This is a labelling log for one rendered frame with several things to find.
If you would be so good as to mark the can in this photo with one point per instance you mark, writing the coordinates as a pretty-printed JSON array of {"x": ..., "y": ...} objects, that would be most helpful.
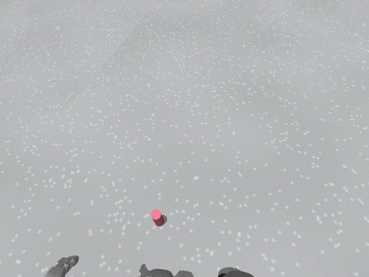
[{"x": 157, "y": 217}]

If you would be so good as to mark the left robot hand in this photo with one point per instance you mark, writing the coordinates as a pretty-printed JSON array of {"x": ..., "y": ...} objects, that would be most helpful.
[{"x": 62, "y": 267}]

